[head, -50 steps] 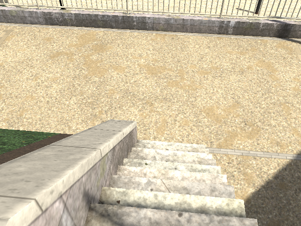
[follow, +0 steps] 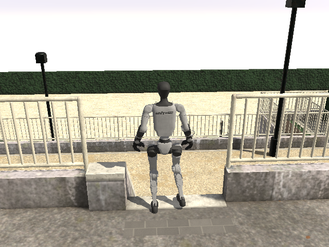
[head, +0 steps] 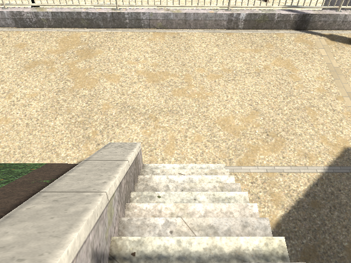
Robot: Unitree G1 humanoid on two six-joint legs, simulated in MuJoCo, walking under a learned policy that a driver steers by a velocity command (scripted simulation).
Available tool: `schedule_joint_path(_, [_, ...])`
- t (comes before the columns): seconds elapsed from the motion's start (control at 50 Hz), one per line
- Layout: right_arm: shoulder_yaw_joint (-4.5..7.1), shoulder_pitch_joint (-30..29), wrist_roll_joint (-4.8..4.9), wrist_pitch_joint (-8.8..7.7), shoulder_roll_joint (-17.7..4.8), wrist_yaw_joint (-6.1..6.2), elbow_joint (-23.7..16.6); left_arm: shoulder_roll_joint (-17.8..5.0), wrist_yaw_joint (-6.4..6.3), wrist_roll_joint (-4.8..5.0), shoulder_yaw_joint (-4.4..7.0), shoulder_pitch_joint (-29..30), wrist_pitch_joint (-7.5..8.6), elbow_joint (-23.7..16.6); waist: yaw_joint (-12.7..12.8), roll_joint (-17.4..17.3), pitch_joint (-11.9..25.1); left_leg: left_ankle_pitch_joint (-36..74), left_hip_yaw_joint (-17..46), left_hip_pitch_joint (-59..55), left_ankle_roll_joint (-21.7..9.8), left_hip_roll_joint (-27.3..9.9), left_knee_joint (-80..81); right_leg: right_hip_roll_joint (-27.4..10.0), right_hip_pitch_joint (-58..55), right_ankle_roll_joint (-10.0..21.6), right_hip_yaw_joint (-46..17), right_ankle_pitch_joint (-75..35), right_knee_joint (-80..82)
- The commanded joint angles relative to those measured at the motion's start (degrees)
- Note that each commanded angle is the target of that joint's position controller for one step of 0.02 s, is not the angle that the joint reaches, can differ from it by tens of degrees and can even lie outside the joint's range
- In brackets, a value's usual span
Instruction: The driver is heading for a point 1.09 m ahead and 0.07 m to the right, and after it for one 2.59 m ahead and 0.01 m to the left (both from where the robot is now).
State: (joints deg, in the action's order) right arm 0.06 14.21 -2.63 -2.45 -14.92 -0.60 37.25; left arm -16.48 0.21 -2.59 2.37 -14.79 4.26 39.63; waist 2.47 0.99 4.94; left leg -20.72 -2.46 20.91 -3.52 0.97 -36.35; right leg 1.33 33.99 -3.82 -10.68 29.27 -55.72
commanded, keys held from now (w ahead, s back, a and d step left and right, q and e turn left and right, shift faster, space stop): e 0.32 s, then w+e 0.06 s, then w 0.22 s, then w+q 0.40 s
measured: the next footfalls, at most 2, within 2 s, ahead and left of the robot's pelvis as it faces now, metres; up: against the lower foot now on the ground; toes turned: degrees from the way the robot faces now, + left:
right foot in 0.56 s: -0.11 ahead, -0.15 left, +0.00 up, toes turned -21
left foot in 1.02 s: +0.08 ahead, -0.01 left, +0.00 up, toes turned -10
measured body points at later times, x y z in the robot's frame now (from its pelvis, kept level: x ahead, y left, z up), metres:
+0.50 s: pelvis -0.06 -0.01 +0.03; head -0.04 -0.01 +0.48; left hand +0.16 +0.17 -0.08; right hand -0.06 -0.32 -0.07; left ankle -0.03 +0.10 -0.72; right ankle -0.13 -0.14 -0.70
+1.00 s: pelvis +0.01 -0.08 +0.00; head +0.02 -0.08 +0.45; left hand +0.10 +0.17 -0.13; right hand +0.11 -0.34 -0.10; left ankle +0.05 -0.01 -0.70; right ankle -0.14 -0.14 -0.72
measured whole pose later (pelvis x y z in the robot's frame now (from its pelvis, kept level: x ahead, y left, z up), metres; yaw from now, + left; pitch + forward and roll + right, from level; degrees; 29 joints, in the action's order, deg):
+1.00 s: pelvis +0.01 -0.08 +0.00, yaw -11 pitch +4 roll +0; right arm 1.2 13.0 -2.8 -5.4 -12.9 -4.7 42.0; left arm -15.8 1.2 -5.1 0.9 -22.2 4.2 46.7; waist 1.1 0.6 3.9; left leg -16.8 -3.1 28.3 -2.7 1.4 -46.1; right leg -0.5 2.0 1.6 10.1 24.8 -23.5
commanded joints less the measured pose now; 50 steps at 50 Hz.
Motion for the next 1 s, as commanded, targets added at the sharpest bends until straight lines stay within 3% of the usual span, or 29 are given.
schedule_joint_path(0.02, [2.28, -2.65, 1.64, -2.42, -6.33, -0.87, -3.92, -5.47, -1.11, -0.44, 1.2, -2.41, 0.5, -2.99, 1.11, -5.68, 1.06, 43.37, 19.91, -9.2, -17.24, -22.4, 17.82, -2.66, 14.62, -3.95, 2.62, 1.22, -28.07])
schedule_joint_path(0.04, [1.43, -8.16, 2.32, -3.01, -4.46, -0.78, -5.19, -6.2, -1.34, -1.4, 1.36, -2.16, 0.46, -2.57, 2.96, -6.87, 2.55, 46.42, 15.26, -6.32, -14.09, -19.26, 17.73, -2.5, 11.24, -4.05, 3.5, -2.48, -29.38])
schedule_joint_path(0.06, [1.61, -11.65, 1.62, -3.16, -5.35, 0.09, -6.12, -5.97, -0.41, -2.41, 0.82, -1.37, 0.25, -2.95, 3.52, -4.87, 3.74, 47.45, 10.99, -4.45, -12.78, -17.5, 18.22, -2.7, 7.58, -4.18, 6.05, -4.5, -32.47])
schedule_joint_path(0.1, [1.98, -10.95, -0.08, -3.25, -7.39, 2.57, -6.18, -4.53, 1.61, -0.92, 0.29, -0.36, -0.24, -3.43, 0.9, -3.96, 4.27, 43.78, 5.0, -6.81, -11.63, -14.98, 19.4, -2.78, 5.88, -4.31, 7.0, -9.59, -32.17])
schedule_joint_path(0.12, [2.17, -9.43, 0.2, -3.2, -8.22, 3.36, -5.91, -5.01, 2.23, 0.45, 0.37, 0.15, -0.25, -3.48, -0.37, -5.79, 4.1, 42.56, 3.24, -9.97, -11.66, -15.15, 20.25, -3.24, 5.91, -4.53, 7.31, -11.0, -29.85])
schedule_joint_path(0.14, [2.37, -6.6, 0.47, -3.0, -8.68, 3.82, -4.83, -4.74, 2.63, 0.67, 0.33, 1.05, -0.2, -3.76, -1.88, -5.57, 3.65, 42.29, 2.59, -12.75, -11.81, -15.6, 20.38, -3.92, 6.52, -4.82, 7.43, -10.81, -27.24])
schedule_joint_path(0.26, [4.84, 4.36, 1.36, -2.5, -11.45, 3.38, -0.52, -1.65, 3.27, -0.18, -0.86, 2.91, -1.9, -4.9, -6.19, -6.09, 1.43, 46.55, 2.08, -24.15, -14.92, -20.53, 21.24, -8.29, 6.21, -5.33, 11.26, -9.77, -2.66])
schedule_joint_path(0.34, [6.16, 1.3, 0.96, -3.04, -11.56, 3.4, -1.35, -2.54, 3.58, -1.43, -0.54, 2.43, -2.78, -4.72, -6.08, -6.9, 0.18, 27.68, 0.91, -18.99, -14.03, -21.94, 25.47, -8.45, -2.86, -1.35, 13.99, -6.68, 8.26])
schedule_joint_path(0.4, [6.17, 0.6, 1.42, -3.36, -9.73, 3.51, -0.93, -2.91, 3.29, -1.24, 0.08, 5.14, -2.87, -5.03, -7.36, -8.14, -1.84, 1.94, 4.6, -17.94, -11.69, -23.82, 29.45, -7.45, -3.46, 2.62, 13.5, -5.23, 14.86])
schedule_joint_path(0.46, [6.04, -0.54, 0.89, -3.3, -9.24, 3.38, -0.95, -2.4, 2.51, -0.65, 0.43, 4.52, -1.49, -3.58, -7.03, -7.98, -0.85, -7.16, 5.12, -17.15, -9.71, -23.27, 30.13, -5.68, -7.61, 5.4, 13.66, -7.23, 20.38])
schedule_joint_path(0.52, [4.79, -6.5, 0.14, -1.57, -8.83, 2.17, -0.58, -2.17, 2.69, 0.72, 1.5, -1.23, 0.25, -0.07, -1.81, -4.98, -0.56, -9.69, 0.8, -7.2, -7.59, -20.16, 25.63, -3.04, -24.77, 8.24, 15.93, -19.76, 32.68])
schedule_joint_path(0.54, [3.6, -6.43, -0.12, -1.11, -6.63, 1.39, 0.57, -2.39, 2.68, 0.7, 2.0, -4.0, 0.94, 0.81, -0.16, -3.81, 0.03, -8.52, -0.87, -2.49, -6.37, -18.05, 21.41, -2.64, -32.16, 8.67, 15.63, -19.41, 34.65])
schedule_joint_path(0.56, [2.17, -5.39, -0.34, -0.98, -2.78, 0.69, 1.56, -3.24, 2.35, -0.02, 2.57, -7.91, 1.67, 1.35, 1.36, -0.62, 0.23, -5.46, -3.24, 2.92, -3.47, -14.95, 13.34, -4.82, -38.85, 9.18, 11.32, -16.65, 35.57])
schedule_joint_path(0.58, [1.16, -4.46, -0.9, -1.34, 0.74, 0.12, 0.33, -8.08, 1.13, -0.1, 3.76, -12.38, 2.7, 1.42, 1.36, 7.83, 0.39, -8.16, -6.32, 13.54, 2.58, -8.0, -1.99, -15.9, -44.72, 14.93, -3.13, -32.89, 36.9])
schedule_joint_path(0.6, [1.57, -4.95, -0.24, -2.67, -1.08, -0.28, -1.76, -12.11, 1.12, 0.16, 4.94, -11.51, 3.11, 0.72, 2.38, 11.27, -3.82, -9.88, 0.42, 24.9, 3.93, -3.5, -6.5, -23.86, -40.66, 22.26, -17.72, -16.62, 43.75])
schedule_joint_path(0.62, [2.25, -6.96, 0.24, -2.56, -3.44, -0.35, -0.42, -8.71, 1.11, 0.59, 4.32, -7.25, 3.18, 0.53, 1.81, 8.43, -7.54, -7.41, 4.93, 29.94, 3.55, -4.82, -13.36, -22.83, -38.52, 21.0, -14.48, -4.24, 47.18])
schedule_joint_path(0.64, [2.85, -6.29, 0.08, -2.39, -5.1, -0.02, 1.16, -6.08, 1.18, 1.6, 3.57, -5.61, 3.23, 0.11, 1.26, 7.73, -7.66, -3.97, 4.01, 31.11, 3.64, -4.7, -17.88, -20.24, -37.69, 18.9, -9.85, -3.31, 47.65])
schedule_joint_path(0.66, [3.19, -3.93, -0.12, -2.26, -5.65, -0.11, 2.88, -4.45, 0.9, 1.6, 2.8, -5.8, 3.06, -0.21, 0.53, 6.12, -6.62, -0.83, 4.94, 29.84, 3.23, -5.05, -19.7, -19.66, -36.32, 18.3, -6.6, -7.68, 48.81])
schedule_joint_path(0.68, [5.41, -2.78, 1.71, -0.01, -8.57, -0.49, 2.18, -7.21, -0.77, 4.24, 2.96, -5.76, -1.29, 1.68, -3.11, -5.52, -6.48, 4.25, 2.73, 19.98, 3.5, -4.84, -15.16, -15.64, -35.31, 13.84, 0.14, -32.91, 44.76])
schedule_joint_path(0.7, [4.51, 0.44, 1.66, 1.25, -4.88, -1.02, 3.54, -7.47, -1.28, 3.81, 2.84, -4.17, -2.43, 1.32, -4.65, 0.17, -5.33, 7.02, 1.02, 14.32, 3.56, -2.5, -15.43, -12.91, -31.54, 11.99, 6.99, -47.79, 42.36])
schedule_joint_path(0.72, [1.93, -0.24, -0.49, -1.37, 0.28, -3.47, 2.68, -6.07, 0.08, -0.53, 2.14, -3.55, 0.42, -0.46, -3.11, 12.86, -5.6, 12.41, 2.88, 16.93, 2.47, -3.93, -19.65, -16.68, -27.34, 16.63, 7.22, -38.93, 47.58])
schedule_joint_path(0.74, [2.24, -0.91, -0.64, -1.9, -0.54, -4.49, 3.65, -3.8, 0.32, -2.45, 1.5, -4.4, 0.89, 0.15, -2.46, 8.0, -7.5, 14.26, 5.08, 17.97, 1.76, -4.39, -20.96, -17.68, -26.26, 17.52, 6.63, -32.81, 48.98])
schedule_joint_path(0.76, [2.49, -1.93, -0.14, -2.24, -1.42, -4.84, 3.69, -3.48, 0.48, -3.36, 1.31, -3.68, 1.16, 0.05, -2.68, 4.64, -7.49, 16.82, 4.66, 17.93, 1.13, -3.22, -18.74, -16.6, -25.3, 17.05, 8.32, -30.2, 49.27])
schedule_joint_path(0.78, [2.67, -2.75, 0.36, -2.51, -1.93, -4.76, 3.58, -3.91, 0.86, -3.4, 1.25, -4.47, 1.38, 0.96, -2.57, 4.23, -7.45, 19.1, 4.56, 17.58, 0.48, -2.67, -15.94, -15.93, -25.78, 17.18, 9.72, -31.45, 49.24])
schedule_joint_path(0.84, [1.81, -5.12, -0.04, -2.37, -0.87, -3.68, 2.36, -4.24, 0.57, -2.03, 0.82, -7.48, 1.51, 3.39, -1.34, 4.41, -5.53, 17.32, 4.8, 20.53, 1.73, -3.06, -12.34, -17.96, -33.41, 17.48, 11.11, -39.8, 47.12])
schedule_joint_path(0.88, [2.11, -3.4, -1.3, -2.84, -1.65, -4.34, 2.46, -5.78, 0.59, -3.4, 0.64, -7.14, 1.39, 3.1, -2.17, 3.69, -4.16, 17.06, 1.55, 14.67, 1.48, -0.9, -18.45, -15.68, -28.44, 16.61, 14.63, -45.97, 41.94])
schedule_joint_path(0.94, [2.88, 1.9, -1.68, -3.55, -3.23, -4.55, 2.83, -9.59, 0.68, -3.32, 0.69, -4.71, 1.14, 2.41, -5.24, 3.62, -4.64, 7.26, -2.36, 3.19, 0.78, 1.28, -19.25, -14.8, -21.43, 15.53, 17.71, -57.36, 35.25])
schedule_joint_path(0.96, [2.65, -0.2, -0.26, -3.41, -3.02, -4.19, 1.58, -10.23, 0.62, -2.29, 1.17, -4.18, 0.91, 3.41, -4.81, 3.8, -5.64, -2.35, 0.55, 8.41, 0.78, -0.6, -11.12, -18.43, -28.04, 15.37, 16.0, -61.91, 33.73])
schedule_joint_path(1.0, [2.45, 6.19, 1.2, -4.11, -2.57, -3.23, 3.35, -12.31, 0.76, -2.09, 1.91, -2.66, 0.31, 2.89, -6.0, 0.69, -2.31, 1.12, -3.41, 2.65, 0.36, 2.75, -1.56, -16.6, -32.84, 14.82, 17.48, -68.04, 20.07])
